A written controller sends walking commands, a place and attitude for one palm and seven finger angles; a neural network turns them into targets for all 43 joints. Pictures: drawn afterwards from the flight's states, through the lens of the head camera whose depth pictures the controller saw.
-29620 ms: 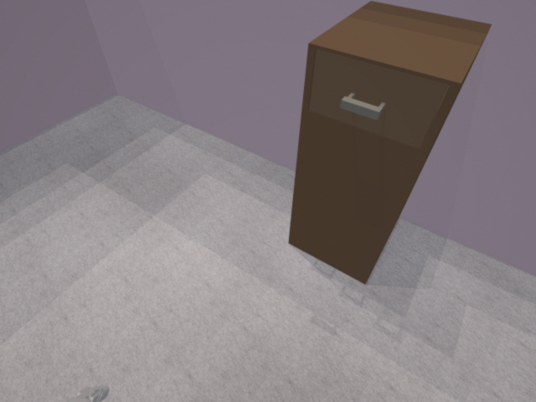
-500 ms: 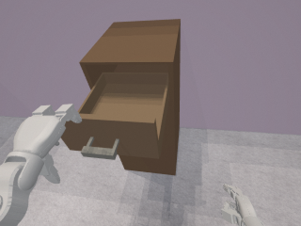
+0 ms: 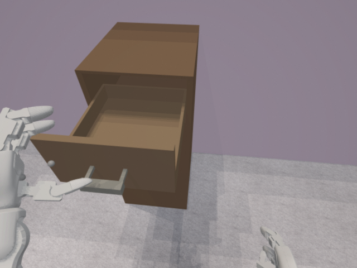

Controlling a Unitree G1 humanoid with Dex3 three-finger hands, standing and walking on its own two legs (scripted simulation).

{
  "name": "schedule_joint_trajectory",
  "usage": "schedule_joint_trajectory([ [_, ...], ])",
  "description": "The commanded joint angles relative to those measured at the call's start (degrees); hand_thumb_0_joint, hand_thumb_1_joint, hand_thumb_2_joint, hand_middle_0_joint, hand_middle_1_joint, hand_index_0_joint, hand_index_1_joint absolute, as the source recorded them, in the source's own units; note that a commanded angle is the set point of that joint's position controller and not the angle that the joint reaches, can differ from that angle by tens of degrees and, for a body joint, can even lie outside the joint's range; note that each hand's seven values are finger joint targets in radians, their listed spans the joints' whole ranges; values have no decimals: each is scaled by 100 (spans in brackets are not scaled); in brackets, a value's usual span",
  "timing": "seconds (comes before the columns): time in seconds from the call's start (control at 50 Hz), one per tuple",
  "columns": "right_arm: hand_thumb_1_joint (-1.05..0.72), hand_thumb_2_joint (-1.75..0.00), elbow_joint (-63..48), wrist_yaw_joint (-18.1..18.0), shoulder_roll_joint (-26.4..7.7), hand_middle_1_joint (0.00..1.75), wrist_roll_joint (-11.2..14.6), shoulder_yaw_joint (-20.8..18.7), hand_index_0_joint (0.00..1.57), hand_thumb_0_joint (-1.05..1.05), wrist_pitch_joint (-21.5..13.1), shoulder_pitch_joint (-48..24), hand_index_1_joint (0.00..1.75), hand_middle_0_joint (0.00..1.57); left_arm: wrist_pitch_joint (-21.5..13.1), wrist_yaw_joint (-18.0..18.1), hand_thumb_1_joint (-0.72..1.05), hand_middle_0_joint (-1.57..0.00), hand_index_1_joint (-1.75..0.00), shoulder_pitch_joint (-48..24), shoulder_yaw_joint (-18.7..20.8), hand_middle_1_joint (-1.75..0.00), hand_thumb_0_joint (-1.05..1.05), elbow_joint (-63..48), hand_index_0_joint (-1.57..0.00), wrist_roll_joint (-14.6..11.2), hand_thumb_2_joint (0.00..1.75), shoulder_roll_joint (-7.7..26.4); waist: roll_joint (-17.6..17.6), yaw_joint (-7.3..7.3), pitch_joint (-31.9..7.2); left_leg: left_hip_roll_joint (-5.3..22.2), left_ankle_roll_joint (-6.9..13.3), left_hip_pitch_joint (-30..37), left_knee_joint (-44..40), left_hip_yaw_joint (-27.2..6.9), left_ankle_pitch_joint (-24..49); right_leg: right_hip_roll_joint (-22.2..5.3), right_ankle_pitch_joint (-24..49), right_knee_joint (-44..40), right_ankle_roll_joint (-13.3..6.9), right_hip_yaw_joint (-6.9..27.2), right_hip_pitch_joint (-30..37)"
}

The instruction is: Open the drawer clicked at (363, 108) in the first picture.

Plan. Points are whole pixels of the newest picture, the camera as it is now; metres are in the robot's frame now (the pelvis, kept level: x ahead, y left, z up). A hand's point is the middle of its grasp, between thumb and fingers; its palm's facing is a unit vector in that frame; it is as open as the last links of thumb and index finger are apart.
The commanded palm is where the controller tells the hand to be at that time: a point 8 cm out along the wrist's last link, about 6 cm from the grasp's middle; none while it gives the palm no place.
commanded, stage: draw the hand back to the body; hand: left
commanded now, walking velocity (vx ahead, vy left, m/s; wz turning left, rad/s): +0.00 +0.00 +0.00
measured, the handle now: (104, 178) +0.30 +0.22 +0.03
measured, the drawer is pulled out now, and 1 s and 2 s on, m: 0.29 0.29 0.29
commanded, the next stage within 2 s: step back with the hand held close in 0.64 s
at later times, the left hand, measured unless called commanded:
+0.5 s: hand (33, 180) +0.18 +0.25 +0.20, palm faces +0.46 -0.80 -0.38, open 8.2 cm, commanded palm +0.13 +0.29 +0.21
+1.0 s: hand (36, 189) +0.18 +0.25 +0.18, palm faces +0.36 -0.80 -0.48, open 7.4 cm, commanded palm +0.11 +0.30 +0.21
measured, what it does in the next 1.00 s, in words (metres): stands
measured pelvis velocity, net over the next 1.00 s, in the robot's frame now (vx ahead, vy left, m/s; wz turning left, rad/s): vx -0.03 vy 0.02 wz -0.01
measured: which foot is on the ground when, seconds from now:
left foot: down 0.00-1.00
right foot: down 0.00-1.00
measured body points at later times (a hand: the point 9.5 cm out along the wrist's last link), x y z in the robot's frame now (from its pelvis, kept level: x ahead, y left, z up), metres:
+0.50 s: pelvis +0.00 +0.01 +0.00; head -0.02 -0.01 +0.45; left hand +0.15 +0.29 +0.22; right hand +0.21 -0.20 -0.07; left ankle -0.02 +0.12 -0.74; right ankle +0.01 -0.10 -0.74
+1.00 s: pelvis -0.03 +0.02 +0.00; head -0.01 +0.01 +0.45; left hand +0.15 +0.29 +0.21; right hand +0.15 -0.23 -0.08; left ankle -0.02 +0.12 -0.74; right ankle +0.01 -0.10 -0.74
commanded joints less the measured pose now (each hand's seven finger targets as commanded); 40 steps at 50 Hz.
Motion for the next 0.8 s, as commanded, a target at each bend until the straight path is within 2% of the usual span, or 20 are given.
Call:
schedule_joint_trajectory([
  [0.0,-90,-90,-1008,-19,-609,30,-3,-292,20,0,-419,-896,30,20,-333,50,17,-25,-77,-349,599,-77,0,-1332,-25,-70,58,966,181,66,-705,85,66,-315,-301,122,1541,-250,1115,-225,53,10,420],
  [0.1,-90,-90,-997,9,-625,30,14,-350,20,0,-401,-823,30,20,-314,38,34,-24,-66,115,739,-66,0,-1426,-24,-88,66,992,102,74,-827,105,47,-274,-225,141,1898,-252,1441,-154,67,15,446],
  [0.12,-90,-90,-1003,10,-624,30,19,-356,20,0,-385,-818,30,20,-310,39,37,-24,-64,164,771,-64,0,-1413,-24,-92,68,1007,5,81,-805,107,45,-291,-228,129,1883,-239,1417,-154,71,12,428],
  [0.2,-90,-90,-1002,-11,-604,30,32,-363,20,0,-342,-817,30,20,-275,36,51,-23,-55,228,815,-55,0,-1370,-23,-98,74,997,60,60,-623,109,37,-320,-242,133,1727,-232,1244,-205,74,27,270],
  [0.22,-90,-90,-1012,-19,-596,30,33,-375,20,0,-337,-815,30,20,-272,39,55,-22,-52,262,846,-52,0,-1378,-22,-104,75,1014,-56,62,-657,115,49,-289,-241,140,1697,-230,1243,-215,83,32,267],
  [0.26,-90,-90,-1018,-29,-635,30,47,-389,20,0,-341,-845,30,20,-269,41,62,-22,-48,220,902,-48,0,-1541,-22,-90,78,1115,101,68,-746,106,42,-231,-205,140,1750,-220,1291,-220,65,79,285],
  [0.28,-90,-90,-1019,-30,-589,30,28,-362,20,0,-338,-829,30,20,-256,41,65,-22,-46,273,866,-46,0,-1461,-22,-100,80,1032,157,71,-662,96,42,-291,-225,137,1685,-234,1231,-223,73,53,260],
  [0.32,-90,-90,-1034,-27,-575,30,35,-362,20,0,-330,-815,30,20,-228,40,73,-21,-41,376,850,-41,0,-1426,-21,-100,82,996,34,68,-606,104,40,-331,-247,113,1598,-223,1131,-224,78,40,228],
  [0.36,-90,-90,-1024,-34,-607,30,41,-358,20,0,-344,-847,30,20,-215,41,80,-21,-37,180,798,-37,0,-1576,-21,-82,86,1036,241,40,-585,93,32,-284,-233,114,1508,-213,1047,-270,60,76,158],
  [0.42,-90,-90,-1035,-26,-582,30,37,-333,20,0,-354,-827,30,20,-186,54,90,-20,-30,119,715,-30,0,-1516,-20,-74,90,953,174,29,-484,93,34,-371,-289,60,1335,-213,832,-271,62,43,130],
  [0.44,-90,-90,-1035,-30,-580,30,29,-326,20,0,-353,-840,30,20,-176,66,90,-20,-30,71,759,-30,0,-1507,-20,-69,90,1001,114,42,-477,96,35,-382,-308,40,1272,-211,762,-278,64,31,129],
  [0.46,-90,-90,-1034,-47,-598,30,32,-331,20,0,-363,-869,30,20,-163,75,90,-20,-30,6,799,-30,0,-1532,-20,-69,90,1061,270,50,-450,80,36,-348,-290,66,1208,-211,719,-333,52,74,98],
  [0.48,-90,-90,-1028,-48,-557,30,21,-314,20,0,-364,-855,30,20,-161,80,90,-20,-30,22,746,-30,0,-1486,-20,-73,90,991,267,37,-444,80,31,-374,-317,51,1139,-231,648,-325,54,52,106],
  [0.54,-90,-90,-1050,-45,-548,30,24,-310,20,0,-341,-873,30,20,-140,86,90,-20,-30,87,771,-30,0,-1418,-20,-83,90,996,54,69,-473,76,46,-408,-321,29,1048,-221,541,-342,58,65,132],
  [0.58,-90,-90,-1036,-53,-542,30,28,-304,20,0,-342,-894,30,20,-135,76,90,-20,-30,113,761,-30,0,-1304,-20,-103,90,968,39,64,-329,81,48,-457,-336,28,925,-233,419,-398,58,88,71],
  [0.64,-90,-90,-1050,-44,-540,30,36,-307,20,0,-352,-890,30,20,-147,76,90,-20,-30,35,723,-30,0,-1476,-20,-76,90,961,292,67,-458,71,34,-431,-335,16,899,-235,367,-359,46,84,108],
  [0.72,-90,-90,-1053,-41,-546,30,32,-312,20,0,-384,-909,30,20,-153,87,90,-20,-30,92,757,-30,0,-1475,-20,-79,90,995,164,87,-470,75,47,-431,-320,5,881,-232,348,-379,45,102,102],
  [0.74,-90,-90,-1294,-39,-756,30,93,-355,20,0,-224,-703,30,20,-353,106,90,-20,-30,48,1421,-30,0,-1488,-20,-66,90,1498,-148,-236,-28,95,176,-761,-76,-102,474,-481,351,-758,63,766,-827],
  [0.76,-90,-90,-1257,-29,-684,30,77,-359,20,0,-137,-700,30,20,-440,79,90,-20,-30,52,1394,-30,0,-1461,-20,-29,90,1484,-194,-214,-21,27,181,-754,78,-181,349,-608,244,-902,23,813,-975],
  [0.78,-90,-90,-1221,-23,-703,30,59,-381,20,0,-109,-763,30,20,-425,68,90,-20,-30,299,1166,-30,0,-1306,-20,19,90,1273,-356,-264,-36,21,180,-682,231,-152,318,-723,136,-1006,-5,924,-1177],
])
